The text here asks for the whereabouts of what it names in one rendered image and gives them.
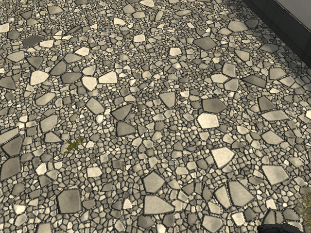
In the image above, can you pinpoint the robot right hand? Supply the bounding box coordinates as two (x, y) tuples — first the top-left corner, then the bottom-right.
(257, 222), (304, 233)

